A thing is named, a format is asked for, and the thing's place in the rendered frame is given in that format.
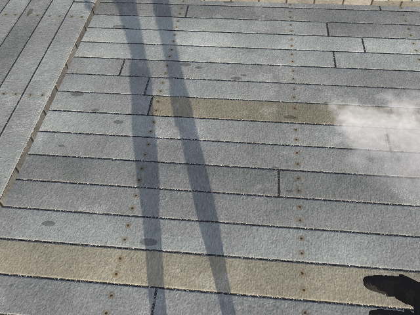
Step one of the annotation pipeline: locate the right robot hand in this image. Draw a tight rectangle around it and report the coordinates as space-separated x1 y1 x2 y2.
363 274 420 315

